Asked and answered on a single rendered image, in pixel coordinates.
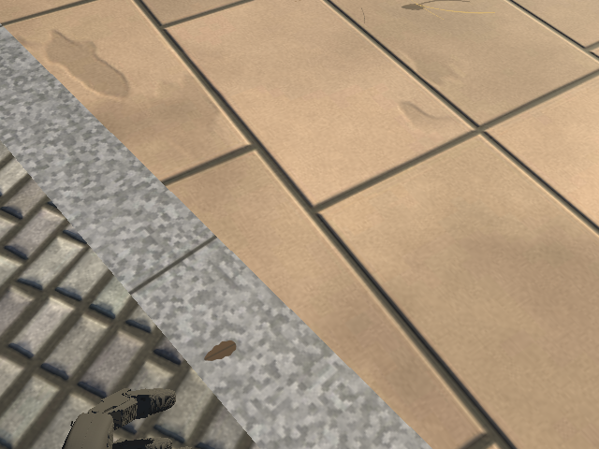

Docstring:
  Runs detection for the left robot hand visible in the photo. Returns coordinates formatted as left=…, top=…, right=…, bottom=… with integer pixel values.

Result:
left=62, top=388, right=193, bottom=449

